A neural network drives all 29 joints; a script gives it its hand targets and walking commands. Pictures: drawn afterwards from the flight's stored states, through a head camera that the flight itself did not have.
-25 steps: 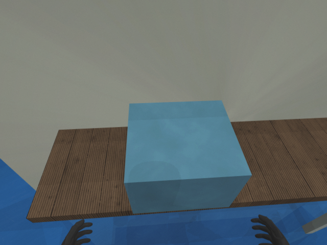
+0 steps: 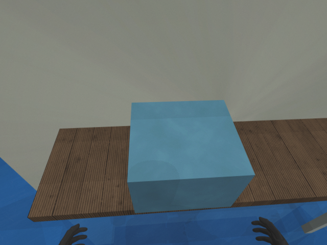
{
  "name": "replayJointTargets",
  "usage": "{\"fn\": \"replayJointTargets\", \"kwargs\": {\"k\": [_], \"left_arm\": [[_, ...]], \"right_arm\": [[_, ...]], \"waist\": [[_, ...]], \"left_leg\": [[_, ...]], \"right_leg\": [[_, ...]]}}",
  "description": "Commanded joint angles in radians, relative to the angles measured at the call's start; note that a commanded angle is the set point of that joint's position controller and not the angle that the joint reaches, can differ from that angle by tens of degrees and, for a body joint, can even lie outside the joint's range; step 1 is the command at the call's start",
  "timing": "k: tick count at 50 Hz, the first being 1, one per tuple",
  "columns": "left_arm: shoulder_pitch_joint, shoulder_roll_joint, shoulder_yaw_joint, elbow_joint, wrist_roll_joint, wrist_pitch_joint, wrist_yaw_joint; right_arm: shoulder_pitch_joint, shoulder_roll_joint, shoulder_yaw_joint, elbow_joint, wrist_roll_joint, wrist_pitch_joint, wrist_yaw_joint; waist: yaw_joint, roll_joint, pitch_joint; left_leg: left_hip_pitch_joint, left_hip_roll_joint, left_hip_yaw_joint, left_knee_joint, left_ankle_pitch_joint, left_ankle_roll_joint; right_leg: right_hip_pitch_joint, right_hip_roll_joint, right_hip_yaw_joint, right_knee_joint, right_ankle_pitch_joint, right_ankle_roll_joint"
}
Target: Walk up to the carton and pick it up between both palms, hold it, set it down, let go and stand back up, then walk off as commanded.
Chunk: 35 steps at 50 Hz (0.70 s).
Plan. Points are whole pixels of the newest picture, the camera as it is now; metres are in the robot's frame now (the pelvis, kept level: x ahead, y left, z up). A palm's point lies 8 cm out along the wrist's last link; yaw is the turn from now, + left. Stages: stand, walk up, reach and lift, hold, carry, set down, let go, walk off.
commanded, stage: stand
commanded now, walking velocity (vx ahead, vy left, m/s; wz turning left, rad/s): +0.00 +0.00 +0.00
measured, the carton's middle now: (181, 154) +0.37 -0.04 +0.00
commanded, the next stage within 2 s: walk up in 0.98 s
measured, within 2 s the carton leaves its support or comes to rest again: neither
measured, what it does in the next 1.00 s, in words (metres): stands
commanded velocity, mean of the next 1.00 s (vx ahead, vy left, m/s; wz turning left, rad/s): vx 0.00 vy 0.00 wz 0.00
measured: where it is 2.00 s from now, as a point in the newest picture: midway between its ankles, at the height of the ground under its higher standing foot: outside the picture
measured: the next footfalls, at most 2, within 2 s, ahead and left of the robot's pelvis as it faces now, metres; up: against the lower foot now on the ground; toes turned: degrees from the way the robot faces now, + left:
right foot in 1.48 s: -0.03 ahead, -0.17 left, +0.00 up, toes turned -1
left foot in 1.88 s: -0.05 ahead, +0.06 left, +0.00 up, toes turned +4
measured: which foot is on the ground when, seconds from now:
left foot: down 0.00-1.00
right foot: down 0.00-1.00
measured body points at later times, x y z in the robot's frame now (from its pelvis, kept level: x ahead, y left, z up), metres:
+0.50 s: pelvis +0.00 +0.00 +0.00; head +0.01 +0.01 +0.45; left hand +0.14 +0.26 -0.11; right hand +0.14 -0.28 -0.09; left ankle +0.00 +0.10 -0.71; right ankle -0.01 -0.14 -0.71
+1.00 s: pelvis -0.01 +0.00 +0.00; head +0.00 +0.01 +0.45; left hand +0.13 +0.26 -0.11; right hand +0.13 -0.28 -0.09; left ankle +0.00 +0.10 -0.71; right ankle -0.01 -0.14 -0.71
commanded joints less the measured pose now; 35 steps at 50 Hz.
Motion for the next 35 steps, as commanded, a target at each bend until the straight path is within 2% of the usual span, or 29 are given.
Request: {"fn": "replayJointTargets", "kwargs": {"k": [1, 2, 4, 5, 6, 7, 8, 9, 10, 12, 14, 16, 17, 18, 19, 20, 21, 22, 23, 24, 25, 26, 28, 30, 31, 32, 33, 34, 35], "left_arm": [[-0.059, 0.272, 0.062, -0.02, 0.016, -0.032, 0.006], [-0.04, 0.246, 0.049, -0.034, 0.019, -0.041, 0.008], [-0.055, 0.263, 0.049, -0.016, 0.02, -0.041, 0.012], [-0.064, 0.281, 0.062, -0.025, 0.017, -0.028, 0.016], [-0.095, 0.275, 0.061, -0.026, 0.023, -0.034, 0.018], [-0.08, 0.285, 0.06, -0.014, 0.031, -0.035, 0.02], [-0.071, 0.295, 0.064, -0.018, 0.016, -0.033, 0.02], [-0.065, 0.302, 0.068, -0.016, 0.014, -0.03, 0.015], [-0.073, 0.26, 0.058, -0.011, 0.015, -0.024, 0.014], [-0.086, 0.278, 0.051, -0.017, 0.022, -0.037, 0.01], [-0.071, 0.295, 0.064, 0.003, 0.014, -0.031, 0.01], [-0.051, 0.279, 0.061, 0.005, 0.015, -0.032, 0.015], [-0.074, 0.299, 0.068, 0.01, 0.016, -0.036, 0.017], [-0.089, 0.276, 0.052, 0.005, 0.016, -0.028, 0.015], [-0.05, 0.278, 0.052, 0.029, 0.019, -0.03, 0.018], [-0.047, 0.247, 0.045, 0.026, 0.018, -0.034, 0.011], [-0.038, 0.278, 0.056, 0.028, 0.019, -0.041, 0.014], [-0.085, 0.306, 0.055, 0.015, 0.015, -0.036, 0.017], [-0.067, 0.277, 0.053, 0.013, 0.015, -0.035, 0.014], [-0.095, 0.258, 0.046, 0.022, 0.009, -0.032, 0.008], [-0.091, 0.266, 0.055, 0.036, 0.023, -0.037, 0.013], [-0.074, 0.239, 0.041, 0.042, 0.008, -0.027, 0.011], [-0.106, 0.279, 0.055, 0.026, 0.022, -0.029, 0.007], [-0.063, 0.294, 0.052, 0.056, 0.019, -0.027, 0.011], [-0.064, 0.278, 0.051, 0.058, 0.007, -0.029, 0.017], [-0.061, 0.283, 0.047, 0.048, 0.013, -0.02, 0.018], [-0.066, 0.285, 0.072, 0.047, 0.009, -0.024, 0.018], [-0.078, 0.286, 0.062, 0.051, 0.022, -0.029, 0.011], [-0.091, 0.241, 0.053, 0.029, 0.011, -0.03, 0.014]], "right_arm": [[-0.052, -0.204, -0.078, -0.028, -0.023, -0.033, -0.011], [-0.068, -0.218, -0.089, -0.03, -0.02, -0.036, -0.016], [-0.052, -0.194, -0.071, -0.033, -0.019, -0.038, -0.009], [-0.054, -0.204, -0.087, -0.016, -0.024, -0.033, -0.024], [-0.04, -0.197, -0.086, -0.025, -0.018, -0.033, -0.015], [-0.05, -0.186, -0.081, -0.039, -0.029, -0.036, -0.014], [-0.011, -0.192, -0.068, -0.022, -0.035, -0.032, -0.011], [-0.037, -0.208, -0.083, -0.012, -0.017, -0.036, -0.009], [-0.017, -0.19, -0.065, -0.015, -0.028, -0.043, -0.006], [-0.019, -0.179, -0.06, -0.001, -0.027, -0.042, -0.014], [-0.038, -0.213, -0.062, 0.004, -0.027, -0.04, -0.016], [-0.043, -0.197, -0.064, -0.01, -0.022, -0.03, -0.023], [-0.022, -0.209, -0.067, 0.006, -0.021, -0.031, -0.023], [-0.038, -0.202, -0.065, 0.012, -0.02, -0.033, -0.018], [-0.037, -0.223, -0.081, 0.012, -0.032, -0.036, -0.017], [-0.087, -0.252, -0.087, -0.003, -0.024, -0.033, -0.015], [-0.072, -0.223, -0.089, 0.005, -0.022, -0.036, -0.013], [-0.063, -0.206, -0.065, -0.002, -0.031, -0.028, -0.013], [-0.055, -0.202, -0.076, 0.015, -0.017, -0.034, -0.017], [-0.086, -0.21, -0.081, 0.004, -0.014, -0.041, -0.023], [-0.053, -0.197, -0.075, 0.027, -0.023, -0.039, -0.027], [-0.073, -0.221, -0.077, 0.017, -0.031, -0.041, -0.022], [-0.064, -0.221, -0.081, 0.012, -0.03, -0.042, -0.021], [-0.056, -0.21, -0.067, 0.023, -0.028, -0.035, -0.017], [-0.053, -0.18, -0.055, 0.021, -0.017, -0.041, -0.021], [-0.072, -0.214, -0.076, 0.016, -0.016, -0.045, -0.021], [-0.062, -0.231, -0.08, 0.025, -0.018, -0.047, -0.017], [-0.048, -0.213, -0.079, 0.023, -0.022, -0.046, -0.02], [-0.063, -0.225, -0.08, 0.025, -0.02, -0.046, -0.018]], "waist": [[0.023, -0.012, -0.115], [0.022, 0.008, -0.131], [0.011, -0.06, -0.122], [0.015, -0.051, -0.109], [-0.017, -0.04, -0.119], [-0.011, -0.069, -0.097], [-0.009, -0.004, -0.127], [-0.002, -0.004, -0.142], [-0.01, 0.028, -0.04], [-0.006, -0.003, -0.09], [0.011, 0.06, -0.07], [0.01, 0.005, -0.096], [0.008, -0.011, -0.108], [0.008, -0.027, -0.067], [0.019, -0.025, -0.079], [0.016, 0.044, -0.04], [0.016, -0.02, -0.073], [0.016, -0.002, -0.063], [0.001, -0.061, -0.116], [0.013, -0.043, -0.143], [-0.003, -0.055, -0.087], [0.021, -0.046, -0.072], [0.005, 0.014, -0.053], [0.033, 0.024, -0.127], [0.008, -0.02, -0.135], [0.017, 0.011, -0.089], [0.017, 0.023, -0.087], [0.011, -0.006, -0.133], [0.031, -0.012, -0.07]], "left_leg": [[0.08, 0.083, -0.092, -0.128, 0.363, 0.066], [0.077, 0.083, -0.094, -0.115, 0.349, 0.064], [0.054, 0.087, -0.103, -0.115, 0.353, 0.073], [0.046, 0.079, -0.075, -0.101, 0.362, 0.074], [0.07, 0.059, -0.066, -0.093, 0.33, 0.061], [0.044, 0.063, -0.074, -0.097, 0.337, 0.063], [0.102, 0.073, -0.083, -0.131, 0.351, 0.052], [0.069, 0.082, -0.1, -0.137, 0.369, 0.065], [0.056, 0.076, -0.103, -0.145, 0.347, 0.067], [0.073, 0.099, -0.114, -0.155, 0.392, 0.069], [0.036, 0.107, -0.14, -0.153, 0.367, 0.082], [0.057, 0.087, -0.107, -0.14, 0.351, 0.071], [0.068, 0.084, -0.101, -0.151, 0.343, 0.062], [0.019, 0.101, -0.135, -0.164, 0.309, 0.079], [0.036, 0.086, -0.138, -0.169, 0.295, 0.087], [0.012, 0.079, -0.115, -0.164, 0.259, 0.065], [0.018, 0.092, -0.13, -0.179, 0.255, 0.083], [0.023, 0.084, -0.1, -0.164, 0.308, 0.065], [0.062, 0.083, -0.1, -0.154, 0.329, 0.069], [0.075, 0.086, -0.093, -0.137, 0.319, 0.063], [0.061, 0.076, -0.102, -0.156, 0.312, 0.068], [0.034, 0.083, -0.113, -0.158, 0.313, 0.072], [0.064, 0.087, -0.114, -0.181, 0.309, 0.067], [0.034, 0.087, -0.111, -0.167, 0.371, 0.077], [0.083, 0.1, -0.121, -0.166, 0.429, 0.081], [0.042, 0.109, -0.151, -0.167, 0.408, 0.091], [0.041, 0.078, -0.118, -0.166, 0.394, 0.078], [0.085, 0.087, -0.094, -0.172, 0.42, 0.058], [0.041, 0.089, -0.111, -0.143, 0.439, 0.074]], "right_leg": [[0.009, -0.086, 0.08, -0.08, 0.261, -0.104], [0.031, -0.077, 0.088, -0.097, 0.293, -0.102], [0.034, -0.084, 0.111, -0.09, 0.344, -0.106], [0.039, -0.095, 0.094, -0.083, 0.367, -0.103], [0.017, -0.101, 0.151, -0.116, 0.34, -0.106], [0.029, -0.114, 0.156, -0.134, 0.352, -0.115], [0.011, -0.113, 0.146, -0.106, 0.298, -0.119], [0.026, -0.085, 0.101, -0.084, 0.326, -0.102], [-0.025, -0.079, 0.105, -0.091, 0.265, -0.103], [0.007, -0.091, 0.106, -0.104, 0.305, -0.103], [0.018, -0.082, 0.108, -0.079, 0.299, -0.105], [0.056, -0.085, 0.093, -0.1, 0.281, -0.091], [0.025, -0.086, 0.109, -0.082, 0.29, -0.104], [0.007, -0.074, 0.079, -0.076, 0.279, -0.098], [0.03, -0.072, 0.073, -0.082, 0.236, -0.098], [0.021, -0.087, 0.113, -0.14, 0.224, -0.104], [0.054, -0.09, 0.108, -0.127, 0.24, -0.104], [0.03, -0.098, 0.117, -0.126, 0.271, -0.108], [0.043, -0.079, 0.096, -0.106, 0.302, -0.1], [0.041, -0.102, 0.101, -0.134, 0.309, -0.105], [0.021, -0.094, 0.126, -0.115, 0.285, -0.102], [0.022, -0.089, 0.124, -0.117, 0.272, -0.111], [0.002, -0.088, 0.1, -0.126, 0.24, -0.098], [0.099, -0.091, 0.09, -0.097, 0.293, -0.1], [0.061, -0.084, 0.084, -0.072, 0.351, -0.104], [0.054, -0.078, 0.076, -0.073, 0.341, -0.101], [0.059, -0.074, 0.102, -0.088, 0.337, -0.093], [0.078, -0.088, 0.065, -0.087, 0.364, -0.089], [0.053, -0.085, 0.104, -0.112, 0.408, -0.101]]}}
